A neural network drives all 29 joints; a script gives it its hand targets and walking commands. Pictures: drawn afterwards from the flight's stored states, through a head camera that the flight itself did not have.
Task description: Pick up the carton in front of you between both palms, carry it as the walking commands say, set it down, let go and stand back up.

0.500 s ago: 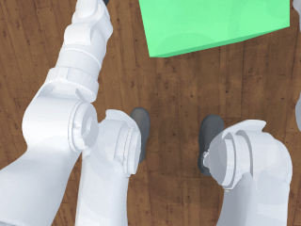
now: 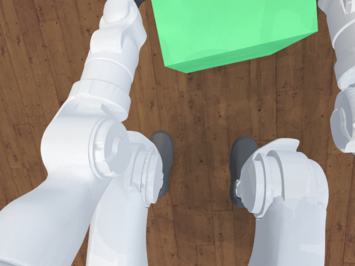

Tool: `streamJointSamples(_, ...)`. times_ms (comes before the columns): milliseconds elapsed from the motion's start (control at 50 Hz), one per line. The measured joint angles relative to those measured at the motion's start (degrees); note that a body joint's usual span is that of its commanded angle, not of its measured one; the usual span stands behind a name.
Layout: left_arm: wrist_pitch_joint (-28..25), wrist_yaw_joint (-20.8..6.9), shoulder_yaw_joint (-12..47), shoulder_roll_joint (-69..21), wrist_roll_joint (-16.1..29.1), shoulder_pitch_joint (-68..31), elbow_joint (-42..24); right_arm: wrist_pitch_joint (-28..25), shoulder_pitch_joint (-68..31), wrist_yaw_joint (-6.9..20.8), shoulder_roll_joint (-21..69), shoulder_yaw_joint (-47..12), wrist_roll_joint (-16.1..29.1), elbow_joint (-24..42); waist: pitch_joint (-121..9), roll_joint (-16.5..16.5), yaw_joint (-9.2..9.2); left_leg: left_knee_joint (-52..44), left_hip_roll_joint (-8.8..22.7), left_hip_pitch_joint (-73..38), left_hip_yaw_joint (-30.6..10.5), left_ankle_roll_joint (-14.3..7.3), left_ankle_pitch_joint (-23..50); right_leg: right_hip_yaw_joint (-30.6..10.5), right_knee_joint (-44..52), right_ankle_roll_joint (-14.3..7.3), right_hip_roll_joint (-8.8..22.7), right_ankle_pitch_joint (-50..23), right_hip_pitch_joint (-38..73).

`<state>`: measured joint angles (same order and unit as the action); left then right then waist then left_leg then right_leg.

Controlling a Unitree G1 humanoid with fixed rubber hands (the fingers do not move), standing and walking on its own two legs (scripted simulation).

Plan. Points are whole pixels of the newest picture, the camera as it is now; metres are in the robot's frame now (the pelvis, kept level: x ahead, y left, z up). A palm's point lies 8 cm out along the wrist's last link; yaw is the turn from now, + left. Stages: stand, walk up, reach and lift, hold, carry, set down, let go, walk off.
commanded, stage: reach and lift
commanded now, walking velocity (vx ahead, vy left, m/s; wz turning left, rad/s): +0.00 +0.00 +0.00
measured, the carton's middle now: (222, 4) +0.55 -0.06 -0.25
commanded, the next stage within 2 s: none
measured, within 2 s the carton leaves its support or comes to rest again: leaves its support in 0.14 s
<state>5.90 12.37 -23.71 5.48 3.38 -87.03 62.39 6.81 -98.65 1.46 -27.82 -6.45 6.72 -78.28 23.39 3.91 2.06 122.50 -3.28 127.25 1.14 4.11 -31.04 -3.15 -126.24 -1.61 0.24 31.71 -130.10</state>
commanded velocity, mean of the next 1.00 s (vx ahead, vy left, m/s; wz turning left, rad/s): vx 0.00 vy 0.00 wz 0.00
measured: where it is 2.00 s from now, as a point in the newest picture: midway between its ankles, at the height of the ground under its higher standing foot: (198, 179)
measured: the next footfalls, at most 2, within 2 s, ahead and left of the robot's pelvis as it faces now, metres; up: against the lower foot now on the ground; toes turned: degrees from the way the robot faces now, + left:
none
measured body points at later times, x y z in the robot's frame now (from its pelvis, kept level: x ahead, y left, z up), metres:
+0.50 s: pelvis +0.00 +0.01 +0.03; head +0.30 -0.06 +0.36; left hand +0.53 +0.09 -0.05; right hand +0.54 -0.21 -0.06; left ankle +0.13 +0.13 -0.34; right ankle +0.11 -0.11 -0.34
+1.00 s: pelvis +0.02 +0.02 +0.15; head +0.26 -0.04 +0.53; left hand +0.51 +0.10 +0.10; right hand +0.50 -0.20 +0.09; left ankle +0.13 +0.13 -0.34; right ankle +0.11 -0.11 -0.34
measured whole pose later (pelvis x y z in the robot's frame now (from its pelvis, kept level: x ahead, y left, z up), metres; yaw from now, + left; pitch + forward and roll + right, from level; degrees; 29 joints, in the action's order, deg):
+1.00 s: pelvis +0.02 +0.02 +0.15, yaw -6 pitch +42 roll +2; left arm 20.7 7.5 -32.0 -9.4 -11.9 -52.2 29.1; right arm 23.8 -57.9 3.8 -4.6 20.5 -14.1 -40.5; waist -10.8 2.6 1.0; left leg 95.2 -4.4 108.3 -2.3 2.4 -28.6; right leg -3.3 -95.5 1.4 -2.2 27.4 -109.7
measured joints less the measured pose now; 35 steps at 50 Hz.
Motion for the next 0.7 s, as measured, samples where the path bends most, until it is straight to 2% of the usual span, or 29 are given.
streamJointSamples(80,2.92,-1.66,-3.56,-0.11,-3.27,0.77,-2.0,3.11,1.88,0.66,1.15,3.47,-3.76,3.4,-1.28,0.11,-0.41,1.28,-0.36,0.99,-0.33,0.36,-0.36,0.34,-1.45,-0.49,0.29,0.49,-0.99)
streamJointSamples(160,5.02,-2.37,-4.47,0.23,-3.61,2.22,-4.59,4.88,5.73,0.83,2.67,5.87,-5.23,8.19,-3.14,0.15,-0.52,2.35,-0.73,2.14,-1.2,0.92,-0.8,1.22,-2.36,-1.12,0.59,1.0,-1.97)
streamJointSamples(280,6.21,-0.72,-3.23,-1.34,-1.11,7.45,-11.2,7.52,12.57,-2.05,4.87,5.95,-4.66,16.0,-7.37,1.08,0.46,2.53,-1.65,2.86,-2.58,1.75,-1.52,1.78,-1.85,-0.93,0.02,1.05,-2.58)
streamJointSamples(340,6.51,0.91,-3.43,-3.81,-0.39,12.69,-17.16,9.32,16.15,-2.46,7.09,6.89,-5.23,20.61,-10.5,1.44,0.6,1.74,-2.27,2.32,-3.35,2.18,-1.86,1.61,-0.37,-0.05,-0.95,0.63,-2.05)
streamJointSamples(400,7.38,0.43,-4.33,-5.95,-0.95,17.98,-22.08,11.41,19.45,-2.18,9.25,9.34,-6.81,24.3,-14.15,1.59,0.03,0.02,-2.18,1.17,-3.58,1.92,-1.81,1.34,2.03,0.98,-1.68,0.1,-0.68)
streamJointSamples(460,8.78,-0.28,-6.17,-8.05,-3.73,21.06,-24.41,13.09,22.06,-1.15,11.37,12.97,-9.4,25.74,-18.17,1.0,-0.48,-2.69,-1.49,-0.57,-3.25,0.77,-1.31,0.92,5.22,1.76,-2.31,-0.66,1.19)
streamJointSamples(520,10.38,-1.41,-9.25,-9.98,-8.42,21.93,-24.25,14.1,23.48,0.09,13.4,17.73,-13.42,24.75,-22.0,-0.18,-0.51,-6.09,-0.8,-2.63,-2.76,-0.03,-0.62,0.36,8.84,2.21,-2.86,-1.64,3.16)
streamJointSamples(600,12.38,-3.17,-12.73,-11.62,-14.16,22.53,-24.49,14.89,24.56,1.49,15.97,23.62,-18.94,23.73,-25.75,-1.67,-0.37,-10.85,-0.79,-5.27,-2.49,-0.27,0.59,-0.23,13.71,2.48,-3.21,-2.99,5.79)
streamJointSamples(700,13.83,-4.63,-13.97,-12.49,-17.36,24.04,-26.4,15.04,26.6,2.29,18.91,28.29,-23.43,25.23,-28.48,-2.0,-0.9,-16.15,-1.61,-8.06,-2.91,-0.67,2.06,-0.23,19.11,2.56,-2.67,-4.08,9.06)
